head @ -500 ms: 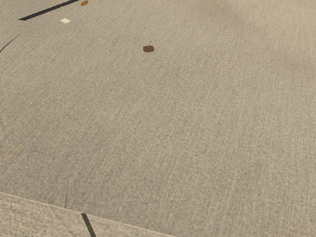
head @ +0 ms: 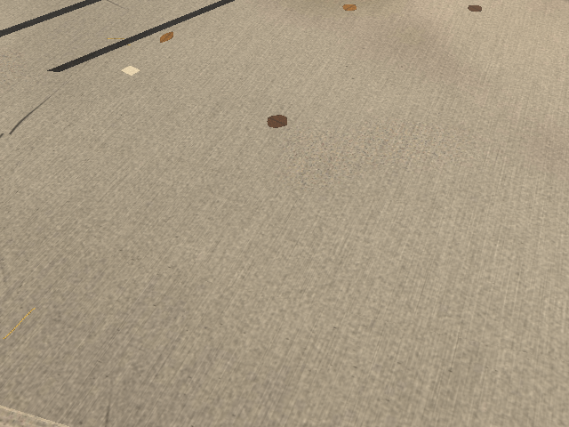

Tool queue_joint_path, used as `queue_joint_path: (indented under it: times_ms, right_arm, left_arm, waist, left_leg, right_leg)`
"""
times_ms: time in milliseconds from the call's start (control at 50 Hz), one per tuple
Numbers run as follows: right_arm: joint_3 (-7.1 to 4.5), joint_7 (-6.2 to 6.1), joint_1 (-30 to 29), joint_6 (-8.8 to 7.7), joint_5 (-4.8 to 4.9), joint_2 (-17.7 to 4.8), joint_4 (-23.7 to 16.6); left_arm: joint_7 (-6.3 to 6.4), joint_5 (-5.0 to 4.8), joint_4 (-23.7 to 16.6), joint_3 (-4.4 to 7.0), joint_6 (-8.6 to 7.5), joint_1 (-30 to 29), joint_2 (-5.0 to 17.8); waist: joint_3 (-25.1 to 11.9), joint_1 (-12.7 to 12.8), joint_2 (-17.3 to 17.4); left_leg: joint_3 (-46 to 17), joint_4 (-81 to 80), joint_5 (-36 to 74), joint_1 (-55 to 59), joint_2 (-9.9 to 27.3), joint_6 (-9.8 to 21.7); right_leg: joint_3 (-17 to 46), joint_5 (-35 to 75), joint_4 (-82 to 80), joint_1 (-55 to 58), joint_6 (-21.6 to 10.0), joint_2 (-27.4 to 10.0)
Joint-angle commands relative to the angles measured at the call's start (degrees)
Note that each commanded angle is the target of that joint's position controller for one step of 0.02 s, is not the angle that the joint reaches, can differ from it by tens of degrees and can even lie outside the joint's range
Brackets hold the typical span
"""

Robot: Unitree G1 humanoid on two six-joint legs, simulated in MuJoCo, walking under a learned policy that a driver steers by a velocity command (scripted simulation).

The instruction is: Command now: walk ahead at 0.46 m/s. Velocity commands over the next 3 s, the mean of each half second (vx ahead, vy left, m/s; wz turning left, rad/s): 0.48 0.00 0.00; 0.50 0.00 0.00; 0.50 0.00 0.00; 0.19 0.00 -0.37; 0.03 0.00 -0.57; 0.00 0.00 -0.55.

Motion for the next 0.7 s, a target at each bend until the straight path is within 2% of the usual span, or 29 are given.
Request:
queue_joint_path:
  times_ms: [20,80,160,200,220,260,280,300,320,340,360,380,400,420,440,460,500,540,580,640,700]
  right_arm:
    - [-0.56,0.05,-4.06,0.21,-0.45,-1.95,-3.30]
    - [-0.11,0.68,-10.50,0.15,-0.16,-0.95,-5.46]
    - [0.42,1.92,-17.24,-0.28,0.30,-0.93,-7.75]
    - [0.72,2.66,-19.77,-0.59,0.49,-0.86,-9.00]
    - [0.64,3.11,-19.91,-0.87,0.57,-1.38,-9.46]
    - [0.04,3.61,-18.13,-1.43,0.52,-3.26,-9.45]
    - [-0.69,3.55,-14.95,-1.59,0.42,-4.70,-8.83]
    - [-1.87,3.28,-7.34,-1.65,0.48,-6.76,-6.76]
    - [-3.37,2.87,3.76,-1.55,0.56,-9.81,-3.52]
    - [-4.84,2.33,14.16,-1.36,-1.20,-15.83,-1.91]
    - [-3.86,2.38,16.59,-0.86,-0.78,-13.52,-0.98]
    - [-2.43,2.57,11.87,-0.96,-0.23,-9.40,-1.50]
    - [-1.63,2.52,5.97,-1.08,-0.22,-6.57,-3.07]
    - [-0.87,2.82,1.23,-1.45,-0.80,-4.56,-3.81]
    - [-0.53,3.01,-1.07,-1.93,-1.35,-3.12,-3.89]
    - [-0.33,3.15,-1.64,-2.01,-1.59,-2.36,-3.38]
    - [-0.58,2.47,0.09,-2.04,-1.29,-3.86,-2.21]
    - [-1.16,1.41,2.72,-2.24,-1.51,-6.32,-1.51]
    - [-1.21,0.57,5.02,-2.21,-1.11,-6.59,-0.81]
    - [-1.26,-0.02,7.08,-1.70,-0.40,-6.98,-0.39]
    - [-1.39,-0.26,10.73,-1.46,0.15,-7.33,0.94]
  left_arm:
    - [1.06,0.17,-2.46,1.12,-0.55,1.70,8.75]
    - [1.63,-0.11,-2.87,1.25,-0.26,2.96,9.43]
    - [1.81,-0.74,-2.18,1.55,-0.01,5.52,9.36]
    - [1.78,-0.97,-1.64,1.91,0.39,6.53,9.63]
    - [1.92,-1.04,-1.41,2.19,0.51,6.30,10.06]
    - [1.96,-0.97,-1.98,2.78,0.81,4.73,11.20]
    - [1.92,-0.87,-2.39,3.11,1.00,3.63,12.15]
    - [1.85,-0.80,-2.69,3.19,1.36,2.52,12.37]
    - [1.69,-0.47,-3.58,2.72,1.50,1.36,11.42]
    - [0.80,-0.47,-4.86,1.00,0.76,7.22,5.74]
    - [0.13,-1.37,-4.33,-0.16,-1.09,8.09,3.14]
    - [0.12,-3.17,-6.36,1.38,-2.31,1.48,8.45]
    - [0.55,-3.77,-8.45,1.79,-2.61,-4.33,10.77]
    - [1.19,-2.89,-8.79,2.14,-2.24,-6.32,10.82]
    - [1.70,-1.81,-8.75,2.69,-1.36,-5.77,10.13]
    - [1.89,-1.64,-8.67,2.70,-0.42,-4.08,8.55]
    - [2.23,-1.81,-9.51,2.63,0.70,-4.49,6.77]
    - [2.20,-1.21,-11.56,2.96,0.88,-9.05,7.91]
    - [1.64,-0.89,-12.95,3.28,0.47,-13.12,8.52]
    - [0.68,-0.86,-14.66,2.41,0.00,-19.93,6.84]
    - [-0.54,-1.52,-16.31,1.91,0.02,-25.00,7.18]
  waist:
    - [6.98,-0.97,-5.75]
    - [7.63,0.26,-6.20]
    - [9.76,1.80,-6.08]
    - [10.74,2.19,-6.38]
    - [10.73,1.56,-6.75]
    - [8.85,-0.25,-7.07]
    - [6.32,-2.23,-8.56]
    - [2.03,-6.22,-9.61]
    - [-4.37,-11.11,-8.82]
    - [-15.43,-10.37,2.45]
    - [-24.21,-9.35,12.02]
    - [-16.59,-9.54,10.29]
    - [-9.28,-8.18,6.00]
    - [-4.39,-5.70,0.17]
    - [-2.58,-3.29,-0.19]
    - [-1.23,-1.59,0.55]
    - [1.65,-0.57,1.36]
    - [3.49,-1.06,0.23]
    - [4.07,-1.89,0.23]
    - [5.33,-3.87,0.77]
    - [6.54,-5.78,0.83]
  left_leg:
    - [-1.44,-8.20,6.56,-10.43,1.71,-1.45]
    - [-0.36,-18.09,12.26,-8.11,0.52,-2.06]
    - [0.97,-26.66,14.94,-5.57,-0.71,-1.55]
    - [1.22,-28.66,13.15,-5.05,-0.97,-0.72]
    - [0.32,-29.43,12.69,-4.50,-0.61,0.08]
    - [1.96,-30.77,8.83,0.66,-2.37,1.59]
    - [3.42,-30.43,6.00,6.37,-4.30,2.49]
    - [5.18,-30.41,4.37,16.13,-6.63,3.86]
    - [3.32,-29.41,5.31,31.81,-5.24,6.24]
    - [-19.47,-29.13,-1.16,58.04,10.76,15.23]
    - [-42.90,-41.87,-12.59,64.29,18.31,18.89]
    - [-37.73,-44.46,-12.65,58.46,15.45,15.04]
    - [-28.49,-44.86,-6.84,49.08,13.85,12.69]
    - [-21.56,-46.36,0.28,38.58,12.24,11.64]
    - [-16.99,-47.81,3.56,31.24,10.02,10.46]
    - [-14.39,-49.62,3.20,26.92,8.51,10.16]
    - [-11.14,-52.75,4.41,22.72,7.69,10.65]
    - [-9.63,-54.53,7.43,23.22,8.01,11.41]
    - [-7.29,-54.12,9.41,26.25,6.83,10.10]
    - [-2.20,-53.08,7.95,24.12,3.54,7.68]
    - [-2.94,-50.97,4.19,27.66,5.39,7.54]
  right_leg:
    - [12.88,7.87,-12.66,3.01,-7.26,-13.79]
    - [9.70,10.62,-13.71,3.31,-6.94,-13.25]
    - [6.42,11.96,-14.02,6.22,-6.71,-13.31]
    - [5.87,13.25,-12.71,8.96,-6.82,-14.63]
    - [5.56,15.12,-11.34,10.74,-6.57,-15.58]
    - [4.79,24.76,-7.30,12.92,-5.83,-16.25]
    - [4.54,35.81,-3.07,13.42,-5.31,-16.21]
    - [3.19,45.67,5.88,12.41,-4.39,-14.72]
    - [1.62,44.84,19.59,5.09,-2.60,-11.90]
    - [0.28,24.09,44.15,-18.63,1.04,-5.09]
    - [7.41,-17.37,58.44,-28.86,1.68,2.74]
    - [11.56,-16.27,62.93,-34.88,-0.37,-0.86]
    - [9.41,-11.73,62.36,-36.08,-1.29,-4.04]
    - [8.26,-7.01,58.67,-33.23,-1.24,-6.81]
    - [8.66,-4.19,54.18,-28.45,-1.35,-9.13]
    - [8.84,-3.13,51.62,-25.27,-1.40,-10.03]
    - [7.92,-2.64,45.06,-24.39,-0.72,-10.71]
    - [7.43,3.33,38.48,-27.81,0.73,-11.10]
    - [7.53,12.95,30.50,-31.32,1.20,-10.88]
    - [4.60,24.57,16.86,-26.34,1.16,-7.91]
    - [4.91,25.91,11.56,-26.32,1.00,-7.15]
Next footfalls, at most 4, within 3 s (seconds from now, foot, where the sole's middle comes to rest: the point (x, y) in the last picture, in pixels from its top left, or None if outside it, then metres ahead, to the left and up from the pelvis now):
0.32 left None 0.36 0.15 -0.78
0.88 right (361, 384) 0.67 -0.10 -0.82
1.42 left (281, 278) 1.01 0.12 -0.83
1.92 right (351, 240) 1.18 -0.09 -0.85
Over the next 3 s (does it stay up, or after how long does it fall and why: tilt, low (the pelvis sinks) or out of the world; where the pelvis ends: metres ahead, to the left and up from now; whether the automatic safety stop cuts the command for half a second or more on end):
stays up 1.07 0.02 -0.07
